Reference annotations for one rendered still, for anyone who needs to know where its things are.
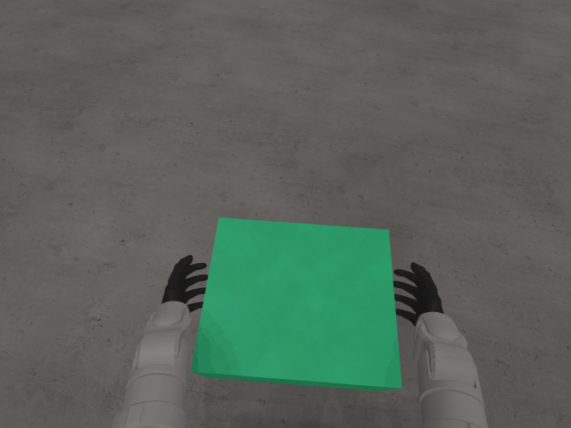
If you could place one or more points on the carton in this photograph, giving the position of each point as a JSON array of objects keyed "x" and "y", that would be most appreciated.
[{"x": 300, "y": 304}]

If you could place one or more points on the robot right forearm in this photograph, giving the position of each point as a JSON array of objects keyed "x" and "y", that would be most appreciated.
[{"x": 449, "y": 389}]

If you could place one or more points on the robot left forearm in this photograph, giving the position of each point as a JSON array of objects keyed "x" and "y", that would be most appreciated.
[{"x": 157, "y": 381}]

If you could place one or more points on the right robot hand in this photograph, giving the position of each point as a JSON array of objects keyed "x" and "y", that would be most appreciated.
[{"x": 427, "y": 299}]

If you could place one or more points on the left robot hand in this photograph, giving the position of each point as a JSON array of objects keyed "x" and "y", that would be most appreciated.
[{"x": 177, "y": 283}]

